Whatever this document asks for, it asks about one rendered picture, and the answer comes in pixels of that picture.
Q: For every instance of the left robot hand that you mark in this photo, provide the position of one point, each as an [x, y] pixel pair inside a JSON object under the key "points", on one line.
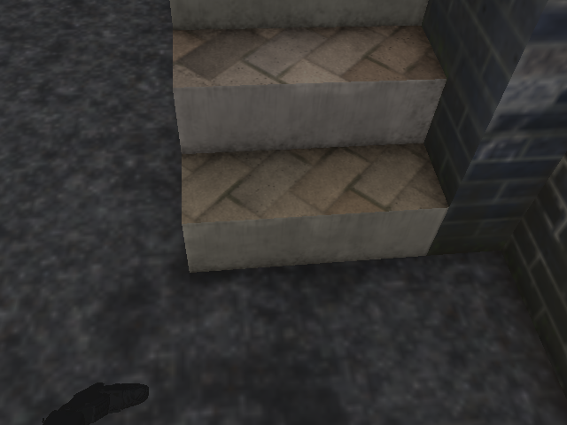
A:
{"points": [[95, 402]]}

